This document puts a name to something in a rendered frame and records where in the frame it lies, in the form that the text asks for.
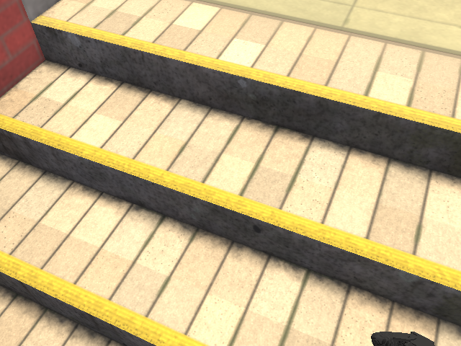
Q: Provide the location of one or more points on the right robot hand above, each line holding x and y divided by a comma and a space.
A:
400, 339

